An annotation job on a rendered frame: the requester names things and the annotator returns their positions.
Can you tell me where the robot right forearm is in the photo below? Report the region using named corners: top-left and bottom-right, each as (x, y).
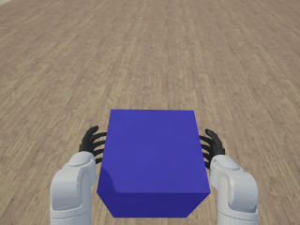
top-left (209, 155), bottom-right (259, 225)

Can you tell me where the carton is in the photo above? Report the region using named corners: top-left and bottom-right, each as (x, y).
top-left (97, 109), bottom-right (211, 218)

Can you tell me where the robot left forearm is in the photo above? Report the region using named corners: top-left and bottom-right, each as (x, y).
top-left (50, 151), bottom-right (98, 225)

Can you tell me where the robot right hand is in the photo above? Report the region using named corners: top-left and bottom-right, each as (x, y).
top-left (199, 129), bottom-right (226, 171)

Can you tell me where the robot left hand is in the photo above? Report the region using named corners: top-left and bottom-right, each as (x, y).
top-left (79, 126), bottom-right (107, 165)

